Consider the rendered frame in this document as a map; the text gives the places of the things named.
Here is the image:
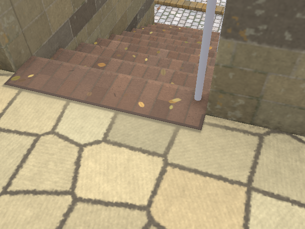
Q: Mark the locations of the stairs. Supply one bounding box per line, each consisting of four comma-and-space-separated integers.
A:
51, 22, 220, 92

